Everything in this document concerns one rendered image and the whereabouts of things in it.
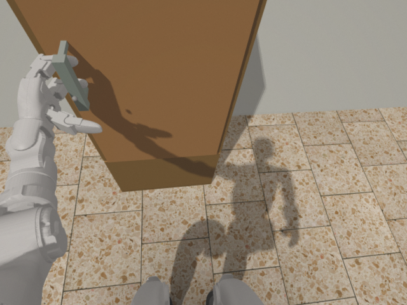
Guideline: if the right robot shin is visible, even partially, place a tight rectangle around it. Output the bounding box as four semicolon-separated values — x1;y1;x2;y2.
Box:
213;274;233;305

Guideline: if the handle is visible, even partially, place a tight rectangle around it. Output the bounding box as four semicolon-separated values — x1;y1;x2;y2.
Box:
52;41;90;111

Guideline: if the left robot hand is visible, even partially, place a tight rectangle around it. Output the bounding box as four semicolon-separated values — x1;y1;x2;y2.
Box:
17;53;102;135

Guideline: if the robot left forearm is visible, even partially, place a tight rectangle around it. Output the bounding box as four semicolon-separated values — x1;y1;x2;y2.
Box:
0;118;58;216

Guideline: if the cupboard door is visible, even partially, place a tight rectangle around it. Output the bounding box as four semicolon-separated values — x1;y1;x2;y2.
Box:
15;0;259;163

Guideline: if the left robot upper arm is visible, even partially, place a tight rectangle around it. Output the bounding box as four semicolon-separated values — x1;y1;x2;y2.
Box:
0;206;67;305

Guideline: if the left robot thigh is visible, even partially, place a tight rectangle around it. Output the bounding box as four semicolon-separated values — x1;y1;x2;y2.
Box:
130;281;170;305

